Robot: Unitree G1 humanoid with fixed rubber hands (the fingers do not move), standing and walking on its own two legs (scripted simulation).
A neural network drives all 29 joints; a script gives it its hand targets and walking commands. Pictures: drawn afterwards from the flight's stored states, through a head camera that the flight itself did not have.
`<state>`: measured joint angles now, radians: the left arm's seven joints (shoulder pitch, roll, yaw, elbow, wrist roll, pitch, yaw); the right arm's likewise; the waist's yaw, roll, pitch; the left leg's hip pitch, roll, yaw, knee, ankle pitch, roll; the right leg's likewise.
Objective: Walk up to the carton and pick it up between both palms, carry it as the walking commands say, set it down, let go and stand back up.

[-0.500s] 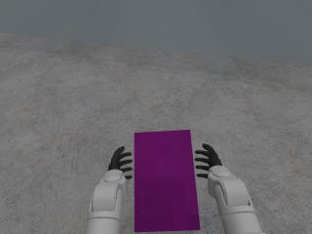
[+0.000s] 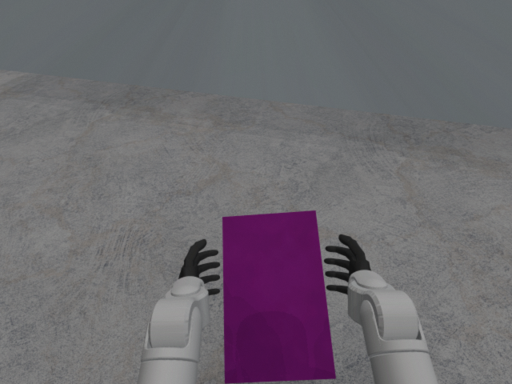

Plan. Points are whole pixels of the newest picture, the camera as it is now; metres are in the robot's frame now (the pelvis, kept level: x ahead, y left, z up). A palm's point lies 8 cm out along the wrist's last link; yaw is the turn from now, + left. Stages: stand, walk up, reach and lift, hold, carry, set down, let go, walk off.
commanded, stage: carry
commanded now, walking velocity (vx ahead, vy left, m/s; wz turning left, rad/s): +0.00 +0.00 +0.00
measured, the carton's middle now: (274, 291) +0.34 +0.00 -0.06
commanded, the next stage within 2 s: hold in 0.24 s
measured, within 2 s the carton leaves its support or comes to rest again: neither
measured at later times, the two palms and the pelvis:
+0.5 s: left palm (185, 277) +0.31 +0.14 +0.04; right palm (336, 262) +0.33 -0.11 +0.04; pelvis +0.01 +0.00 +0.00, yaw +4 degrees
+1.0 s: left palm (192, 284) +0.32 +0.14 +0.00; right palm (338, 271) +0.33 -0.12 +0.00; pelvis +0.04 -0.01 +0.00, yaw +5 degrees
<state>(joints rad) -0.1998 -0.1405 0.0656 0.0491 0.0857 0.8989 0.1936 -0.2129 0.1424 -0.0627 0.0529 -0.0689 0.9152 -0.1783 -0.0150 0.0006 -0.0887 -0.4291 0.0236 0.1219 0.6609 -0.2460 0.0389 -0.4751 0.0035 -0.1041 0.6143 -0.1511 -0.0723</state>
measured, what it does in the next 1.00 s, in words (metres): stands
